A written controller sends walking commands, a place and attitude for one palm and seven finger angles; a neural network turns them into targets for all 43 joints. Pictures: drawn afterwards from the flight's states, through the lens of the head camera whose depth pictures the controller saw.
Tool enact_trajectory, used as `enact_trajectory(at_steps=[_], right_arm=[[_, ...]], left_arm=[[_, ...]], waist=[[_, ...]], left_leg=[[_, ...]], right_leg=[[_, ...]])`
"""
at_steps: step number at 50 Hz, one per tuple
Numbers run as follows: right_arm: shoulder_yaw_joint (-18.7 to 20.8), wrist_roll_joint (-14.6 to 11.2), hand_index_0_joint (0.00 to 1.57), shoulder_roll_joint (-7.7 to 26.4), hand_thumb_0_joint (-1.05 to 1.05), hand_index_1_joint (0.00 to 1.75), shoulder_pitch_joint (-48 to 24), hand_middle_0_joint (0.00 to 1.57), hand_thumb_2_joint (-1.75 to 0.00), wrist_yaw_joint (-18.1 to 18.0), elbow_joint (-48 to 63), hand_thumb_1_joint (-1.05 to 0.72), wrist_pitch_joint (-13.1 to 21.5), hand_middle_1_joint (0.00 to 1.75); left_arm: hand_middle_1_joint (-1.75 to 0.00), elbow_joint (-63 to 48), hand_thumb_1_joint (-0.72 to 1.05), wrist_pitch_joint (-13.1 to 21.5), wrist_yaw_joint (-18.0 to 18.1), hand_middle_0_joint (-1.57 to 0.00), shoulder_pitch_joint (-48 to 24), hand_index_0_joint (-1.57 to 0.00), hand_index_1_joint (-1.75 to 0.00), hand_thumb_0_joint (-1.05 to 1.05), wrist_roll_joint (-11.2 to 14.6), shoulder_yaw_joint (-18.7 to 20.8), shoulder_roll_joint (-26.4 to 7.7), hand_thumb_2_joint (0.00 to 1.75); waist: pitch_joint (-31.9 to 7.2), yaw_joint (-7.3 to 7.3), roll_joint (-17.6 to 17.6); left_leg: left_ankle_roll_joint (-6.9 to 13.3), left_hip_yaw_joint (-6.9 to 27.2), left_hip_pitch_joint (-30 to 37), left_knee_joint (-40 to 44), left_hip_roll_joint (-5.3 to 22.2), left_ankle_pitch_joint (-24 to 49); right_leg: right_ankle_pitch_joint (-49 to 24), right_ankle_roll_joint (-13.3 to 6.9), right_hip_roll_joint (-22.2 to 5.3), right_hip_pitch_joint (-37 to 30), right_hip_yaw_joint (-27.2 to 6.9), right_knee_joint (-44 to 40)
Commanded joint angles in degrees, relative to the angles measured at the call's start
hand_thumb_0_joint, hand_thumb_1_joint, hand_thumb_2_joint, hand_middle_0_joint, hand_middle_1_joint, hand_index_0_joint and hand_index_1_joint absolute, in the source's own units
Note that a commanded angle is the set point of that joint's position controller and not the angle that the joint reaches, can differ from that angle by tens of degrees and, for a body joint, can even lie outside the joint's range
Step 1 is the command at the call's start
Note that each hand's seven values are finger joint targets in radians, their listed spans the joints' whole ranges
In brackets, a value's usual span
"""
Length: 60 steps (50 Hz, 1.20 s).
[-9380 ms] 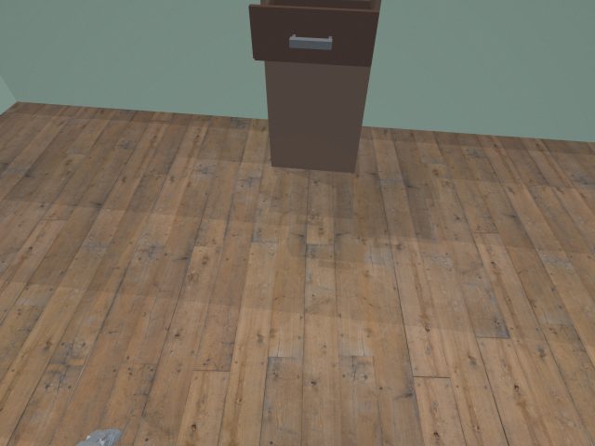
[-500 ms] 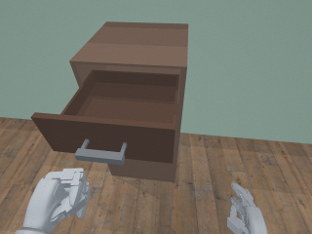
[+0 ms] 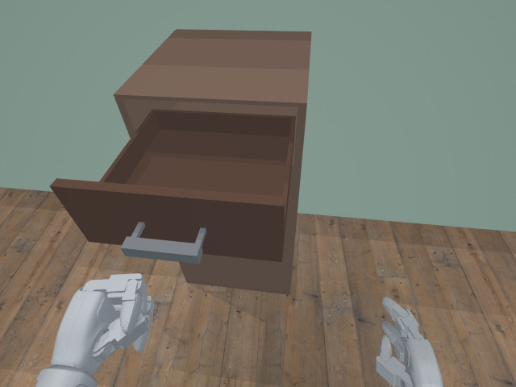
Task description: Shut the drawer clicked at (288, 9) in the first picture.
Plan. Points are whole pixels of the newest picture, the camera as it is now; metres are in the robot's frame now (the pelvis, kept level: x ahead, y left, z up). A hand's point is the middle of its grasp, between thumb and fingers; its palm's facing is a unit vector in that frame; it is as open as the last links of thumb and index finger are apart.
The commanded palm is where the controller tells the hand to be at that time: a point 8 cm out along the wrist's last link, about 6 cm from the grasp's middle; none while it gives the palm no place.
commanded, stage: bring the fist close to the handle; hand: left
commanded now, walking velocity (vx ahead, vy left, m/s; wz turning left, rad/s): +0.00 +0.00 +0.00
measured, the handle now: (166, 239) +0.34 +0.20 +0.04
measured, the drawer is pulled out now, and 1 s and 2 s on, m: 0.29 0.29 0.26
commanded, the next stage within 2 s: push the drawer shut in 1.16 s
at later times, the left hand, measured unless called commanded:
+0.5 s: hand (165, 304) +0.22 +0.16 +0.06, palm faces -0.02 -1.00 -0.06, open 3.3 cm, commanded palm +0.19 +0.21 +0.07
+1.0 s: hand (173, 295) +0.24 +0.16 +0.03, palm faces -0.03 -1.00 -0.05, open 3.3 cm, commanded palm +0.21 +0.22 +0.04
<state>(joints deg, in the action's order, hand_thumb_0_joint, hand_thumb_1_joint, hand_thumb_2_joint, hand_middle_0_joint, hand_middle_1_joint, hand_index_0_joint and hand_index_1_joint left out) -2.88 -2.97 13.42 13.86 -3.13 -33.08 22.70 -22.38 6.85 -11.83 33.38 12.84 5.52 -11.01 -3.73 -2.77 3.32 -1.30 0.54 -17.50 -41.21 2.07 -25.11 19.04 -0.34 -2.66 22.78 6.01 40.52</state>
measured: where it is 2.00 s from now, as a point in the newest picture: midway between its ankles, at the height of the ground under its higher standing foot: outside the picture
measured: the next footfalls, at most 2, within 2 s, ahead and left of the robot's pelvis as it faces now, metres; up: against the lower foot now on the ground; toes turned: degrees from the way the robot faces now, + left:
none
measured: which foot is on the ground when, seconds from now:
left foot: down 0.00-1.00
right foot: down 0.00-1.00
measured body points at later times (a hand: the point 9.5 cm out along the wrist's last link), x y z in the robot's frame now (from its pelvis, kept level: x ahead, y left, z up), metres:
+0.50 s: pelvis -0.01 +0.01 -0.01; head +0.03 +0.00 +0.44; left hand +0.21 +0.21 +0.07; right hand +0.16 -0.22 -0.09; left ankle -0.04 +0.13 -0.72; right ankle +0.02 -0.11 -0.72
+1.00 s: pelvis +0.00 +0.01 -0.02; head +0.05 +0.00 +0.42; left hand +0.24 +0.22 +0.04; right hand +0.16 -0.22 -0.11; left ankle -0.04 +0.13 -0.72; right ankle +0.02 -0.11 -0.72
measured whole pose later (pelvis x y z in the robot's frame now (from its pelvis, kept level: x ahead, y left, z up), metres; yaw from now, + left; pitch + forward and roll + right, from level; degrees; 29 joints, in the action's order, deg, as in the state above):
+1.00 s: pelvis +0.00 +0.01 -0.02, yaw -1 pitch +11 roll +0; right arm -1.3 -1.1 13.6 14.8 -1.1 -31.0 12.9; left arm -1.7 18.6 -8.8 17.5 10.5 4.4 -10.0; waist -4.9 0.8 1.7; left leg -0.3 -0.3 -33.9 -52.1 1.2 -29.2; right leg 22.1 0.5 -3.9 39.4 4.5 50.6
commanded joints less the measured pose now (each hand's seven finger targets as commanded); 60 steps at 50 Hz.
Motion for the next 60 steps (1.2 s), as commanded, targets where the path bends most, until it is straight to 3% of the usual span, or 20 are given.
enact_trajectory(at_steps=[1, 3, 6, 7, 12, 15, 19, 21, 23, 25, 32, 34, 36, 38, 40, 43, 47, 53, 56, 60], right_arm=[[2.76, 0.46, 0.2, 5.75, 0.0, 0.3, -5.9, 0.2, -0.9, -0.11, 9.08, -0.9, 2.87, 0.3], [2.86, 0.58, 0.2, 5.61, 0.0, 0.3, -5.23, 0.2, -0.9, -0.19, 8.78, -0.9, 2.49, 0.3], [3.06, 0.76, 0.2, 6.31, 0.0, 0.3, -5.28, 0.2, -0.9, -0.15, 8.6, -0.9, 1.79, 0.3], [3.08, 0.81, 0.2, 5.73, 0.0, 0.3, -4.83, 0.2, -0.9, -0.04, 8.87, -0.9, 1.83, 0.3], [3.54, 1.15, 0.2, 6.16, 0.0, 0.3, -4.14, 0.2, -0.9, 0.29, 9.0, -0.9, 1.11, 0.3], [3.61, 1.31, 0.2, 6.39, 0.0, 0.3, -3.8, 0.2, -0.9, 0.43, 9.31, -0.9, 0.74, 0.3], [3.73, 1.53, 0.2, 6.51, 0.0, 0.3, -3.12, 0.2, -0.9, 0.42, 9.21, -0.9, -0.39, 0.3], [3.78, 1.69, 0.2, 6.66, 0.0, 0.3, -3.2, 0.2, -0.9, 0.49, 9.2, -0.9, -0.98, 0.3], [3.75, 1.69, 0.2, 6.46, 0.0, 0.3, -2.71, 0.2, -0.9, 0.73, 9.47, -0.9, -1.16, 0.3], [3.91, 1.73, 0.2, 6.62, 0.0, 0.3, -2.31, 0.2, -0.9, 0.86, 9.5, -0.9, -1.37, 0.3], [4.19, 1.89, 0.2, 7.2, 0.0, 0.3, -1.72, 0.2, -0.9, 1.1, 9.37, -0.9, -3.21, 0.3], [4.26, 1.98, 0.2, 7.08, 0.0, 0.3, -1.4, 0.2, -0.9, 1.25, 9.75, -0.9, -3.61, 0.3], [4.36, 2.06, 0.2, 7.26, 0.0, 0.3, -1.55, 0.2, -0.9, 1.23, 9.49, -0.9, -4.4, 0.3], [4.54, 2.15, 0.2, 6.98, 0.0, 0.3, -1.15, 0.2, -0.9, 1.45, 9.75, -0.9, -4.79, 0.3], [4.56, 2.03, 0.2, 6.86, 0.0, 0.3, -1.12, 0.2, -0.9, 1.72, 10.46, -0.9, -5.08, 0.3], [4.67, 1.96, 0.2, 6.9, 0.0, 0.3, -0.96, 0.2, -0.9, 1.67, 10.54, -0.9, -6.02, 0.3], [4.6, 1.78, 0.2, 7.08, 0.0, 0.3, -1.2, 0.2, -0.9, 1.49, 10.67, -0.9, -6.96, 0.3], [4.49, 1.56, 0.2, 6.92, 0.0, 0.3, -1.33, 0.2, -0.9, 1.36, 11.25, -0.9, -6.84, 0.3], [4.69, 1.68, 0.2, 7.3, 0.0, 0.3, -1.24, 0.2, -0.9, 1.13, 10.77, -0.9, -6.77, 0.3], [4.66, 1.55, 0.2, 7.1, 0.0, 0.3, -1.38, 0.2, -0.9, 1.3, 11.42, -0.9, -6.81, 0.3]], left_arm=[[-1.6, -11.54, 0.9, 5.86, 1.15, -1.4, -5.56, -1.4, -1.6, 0.0, 0.35, 3.96, -5.85, 0.9], [-1.6, -8.76, 0.9, 6.46, 1.49, -1.4, -6.14, -1.4, -1.6, 0.0, 0.27, 3.67, -5.24, 0.9], [-1.6, -7.74, 0.9, 7.57, 1.58, -1.4, -8.21, -1.4, -1.6, 0.0, -0.09, 3.95, -5.72, 0.9], [-1.6, -7.76, 0.9, 7.81, 1.51, -1.4, -7.84, -1.4, -1.6, 0.0, -0.04, 2.41, -4.07, 0.9], [-1.6, -5.17, 0.9, 8.92, 1.86, -1.4, -8.65, -1.4, -1.6, 0.0, -0.68, 0.91, -3.15, 0.9], [-1.6, -4.23, 0.9, 9.81, 2.56, -1.4, -9.66, -1.4, -1.6, 0.0, -1.2, 0.5, -3.13, 0.9], [-1.6, -0.74, 0.9, 10.88, 3.77, -1.4, -12.31, -1.4, -1.6, 0.0, -1.45, 2.09, -4.12, 0.9], [-1.6, -0.01, 0.9, 11.66, 3.99, -1.4, -12.61, -1.4, -1.6, 0.0, -1.72, 2.89, -4.85, 0.9], [-1.6, 0.42, 0.9, 12.41, 3.63, -1.4, -14.11, -1.4, -1.6, 0.0, -1.51, 1.06, -3.08, 0.9], [-1.6, 1.74, 0.9, 12.92, 3.14, -1.4, -13.99, -1.4, -1.6, 0.0, -1.24, 0.47, -2.53, 0.9], [-1.6, 6.34, 0.9, 14.28, 3.37, -1.4, -19.67, -1.4, -1.6, 0.0, -2.41, -0.26, -2.72, 0.9], [-1.6, 6.9, 0.9, 14.8, 3.51, -1.4, -20.39, -1.4, -1.6, 0.0, -2.38, -0.62, -2.26, 0.9], [-1.6, 8.13, 0.9, 15.38, 4.23, -1.4, -21.43, -1.4, -1.6, 0.0, -2.73, 1.55, -4.31, 0.9], [-1.6, 8.73, 0.9, 16.12, 4.16, -1.4, -21.57, -1.4, -1.6, 0.0, -2.65, 0.89, -3.17, 0.9], [-1.6, 6.56, 0.9, 16.5, 3.94, -1.4, -20.93, -1.4, -1.6, 0.0, -2.22, 0.7, -3.28, 0.9], [-1.6, 7.83, 0.9, 16.12, 3.93, -1.4, -19.79, -1.4, -1.6, 0.0, -1.97, 1.71, -3.93, 0.9], [-1.6, 9.14, 0.9, 15.53, 3.19, -1.4, -19.4, -1.4, -1.6, 0.0, -1.31, 2.6, -4.4, 0.9], [-1.6, 6.28, 0.9, 16.09, 2.12, -1.4, -19.24, -1.4, -1.6, 0.0, -0.72, 0.63, -3.2, 0.9], [-1.6, 7.5, 0.9, 16.26, 2.43, -1.4, -19.11, -1.4, -1.6, 0.0, -0.6, 2.36, -4.87, 0.9], [-1.6, 6.32, 0.9, 16.46, 2.05, -1.4, -17.98, -1.4, -1.6, 0.0, -0.58, 1.19, -3.75, 0.9]], waist=[[-2.65, 1.03, -2.43], [-1.51, 1.26, -4.78], [-3.51, 1.67, -2.72], [-3.72, 1.47, -2.45], [-5.15, 2.02, -4.25], [-5.85, 2.09, -2.83], [-5.9, 2.35, -4.92], [-7.56, 2.05, -3.65], [-8.88, 2.47, -2.25], [-10.05, 2.72, -2.95], [-9.22, 3.82, -3.83], [-10.92, 3.68, -3.69], [-11.62, 3.34, -3.37], [-13.6, 3.18, -3.35], [-16.03, 2.73, -1.3], [-15.31, 2.96, -4.18], [-13.43, 3.48, -4.56], [-13.73, 3.84, -2.08], [-12.91, 3.92, -3.86], [-13.91, 3.64, -3.1]], left_leg=[[2.3, -0.68, -6.07, 5.75, -2.8, 11.52], [2.22, -0.43, -7.29, 5.8, -2.73, 10.71], [2.21, -0.58, -7.62, 5.2, -2.93, 10.26], [2.21, -0.48, -7.35, 5.29, -2.86, 11.34], [2.09, -0.35, -8.64, 4.41, -2.79, 12.88], [1.88, -0.31, -9.39, 3.67, -2.82, 12.96], [1.77, -0.06, -11.55, 3.09, -2.79, 11.5], [1.76, -0.28, -11.77, 2.51, -2.82, 12.52], [1.57, -0.27, -11.38, 1.96, -2.8, 13.71], [1.49, -0.28, -11.62, 1.14, -2.75, 15.04], [1.36, 0.04, -14.5, -0.84, -2.63, 13.96], [1.29, 0.17, -14.57, -1.49, -2.66, 14.39], [1.27, 0.05, -15.6, -2.01, -2.66, 14.38], [1.18, 0.01, -15.54, -2.73, -2.67, 16.16], [1.07, -0.18, -14.5, -2.98, -2.66, 18.29], [1.23, -0.13, -15.82, -2.9, -2.45, 17.98], [1.47, -0.58, -17.39, -3.05, -2.66, 15.52], [1.36, -0.21, -16.14, -3.21, -2.53, 16.37], [1.42, 0.07, -17.01, -3.51, -2.48, 14.92], [1.31, -0.05, -16.84, -3.51, -2.62, 15.38]], right_leg=[[-5.66, 0.27, 1.24, -5.5, -2.57, -7.0], [-4.03, 0.2, 1.29, -4.74, -2.5, -7.0], [-3.3, 0.25, 1.1, -4.34, -2.71, -6.37], [-4.79, 0.06, 1.1, -4.42, -2.38, -6.03], [-7.46, 0.09, 1.21, -3.77, -1.85, -4.12], [-7.61, -0.06, 1.18, -2.77, -1.73, -2.74], [-5.63, -0.14, 1.26, -1.49, -1.83, -1.99], [-6.83, -0.29, 1.27, -1.75, -1.92, -1.2], [-8.49, -0.38, 1.24, -1.29, -1.69, -0.26], [-10.4, -0.32, 1.24, -1.15, -1.63, 0.51], [-9.06, -0.41, 1.31, 2.64, -1.61, 2.76], [-9.55, -0.47, 1.27, 2.87, -1.59, 3.68], [-9.34, -0.64, 1.24, 2.84, -1.82, 4.22], [-11.45, -0.73, 1.19, 2.42, -1.86, 5.22], [-13.5, -0.79, 1.02, 1.29, -1.91, 5.63], [-14.09, -0.69, 1.19, 0.5, -2.01, 5.37], [-12.85, -0.5, 1.09, 0.77, -2.5, 4.49], [-12.54, -0.54, 1.12, 2.01, -2.02, 5.03], [-11.01, -0.55, 1.24, 2.67, -2.09, 4.9], [-11.61, -0.55, 1.04, 2.14, -2.1, 5.3]])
